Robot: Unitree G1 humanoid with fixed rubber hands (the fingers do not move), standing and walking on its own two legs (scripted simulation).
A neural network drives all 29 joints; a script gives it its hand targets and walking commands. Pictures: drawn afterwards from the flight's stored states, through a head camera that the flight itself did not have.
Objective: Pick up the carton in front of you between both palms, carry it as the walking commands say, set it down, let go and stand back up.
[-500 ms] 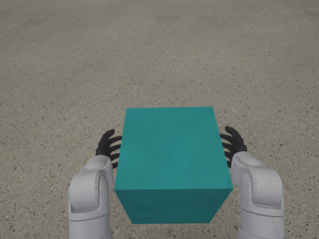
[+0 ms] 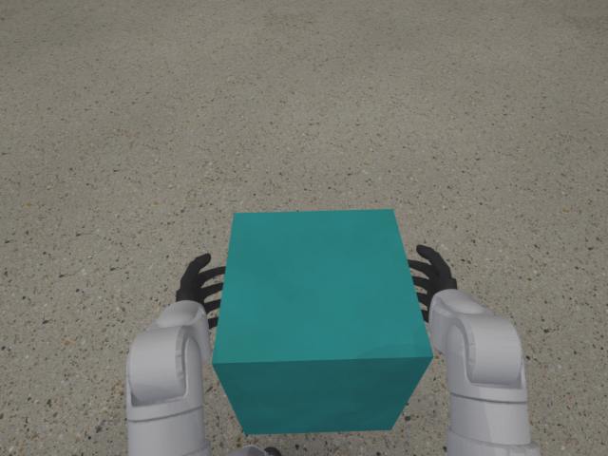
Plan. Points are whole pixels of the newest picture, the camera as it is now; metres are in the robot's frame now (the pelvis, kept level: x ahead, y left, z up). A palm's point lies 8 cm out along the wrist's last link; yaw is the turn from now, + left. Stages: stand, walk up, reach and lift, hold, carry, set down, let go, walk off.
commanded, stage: carry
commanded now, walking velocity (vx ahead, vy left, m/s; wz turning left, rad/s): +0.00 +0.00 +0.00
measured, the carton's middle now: (316, 326) +0.28 +0.00 -0.01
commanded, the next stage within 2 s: none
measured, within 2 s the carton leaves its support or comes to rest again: neither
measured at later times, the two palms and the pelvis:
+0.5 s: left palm (221, 169) +0.46 +0.13 +0.11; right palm (424, 163) +0.48 -0.17 +0.11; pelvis +0.21 -0.03 +0.02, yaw +3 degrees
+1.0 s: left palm (214, 195) +0.46 +0.15 +0.06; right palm (404, 184) +0.48 -0.15 +0.06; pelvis +0.21 -0.01 +0.01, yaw +3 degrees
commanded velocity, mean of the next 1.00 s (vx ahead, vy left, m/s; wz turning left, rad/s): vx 0.00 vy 0.00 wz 0.00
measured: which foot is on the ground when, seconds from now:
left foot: down 0.00-1.00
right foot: up 0.00-0.26, down 0.28-1.00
